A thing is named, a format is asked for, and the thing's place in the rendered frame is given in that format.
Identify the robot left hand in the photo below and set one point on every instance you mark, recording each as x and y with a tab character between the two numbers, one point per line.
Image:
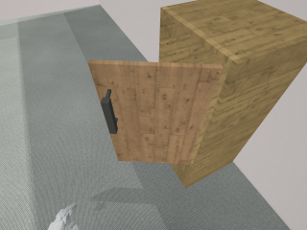
62	217

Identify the handle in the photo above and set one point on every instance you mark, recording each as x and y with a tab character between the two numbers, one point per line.
107	108

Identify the cupboard door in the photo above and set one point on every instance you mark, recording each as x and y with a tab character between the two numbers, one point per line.
160	106

